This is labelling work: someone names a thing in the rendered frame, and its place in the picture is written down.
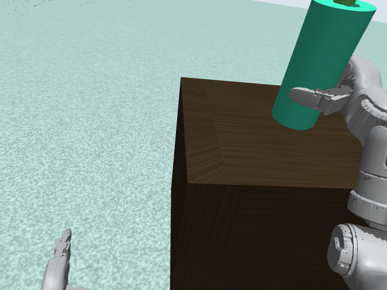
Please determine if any right robot arm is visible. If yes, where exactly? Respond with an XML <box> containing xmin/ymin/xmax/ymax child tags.
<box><xmin>327</xmin><ymin>87</ymin><xmax>387</xmax><ymax>290</ymax></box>

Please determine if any right robot hand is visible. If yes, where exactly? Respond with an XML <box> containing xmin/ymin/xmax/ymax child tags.
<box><xmin>288</xmin><ymin>54</ymin><xmax>382</xmax><ymax>115</ymax></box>

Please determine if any left robot hand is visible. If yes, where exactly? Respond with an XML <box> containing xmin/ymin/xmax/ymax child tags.
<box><xmin>41</xmin><ymin>228</ymin><xmax>90</xmax><ymax>290</ymax></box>

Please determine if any bottle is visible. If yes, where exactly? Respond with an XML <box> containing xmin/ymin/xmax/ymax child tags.
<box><xmin>272</xmin><ymin>0</ymin><xmax>377</xmax><ymax>130</ymax></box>

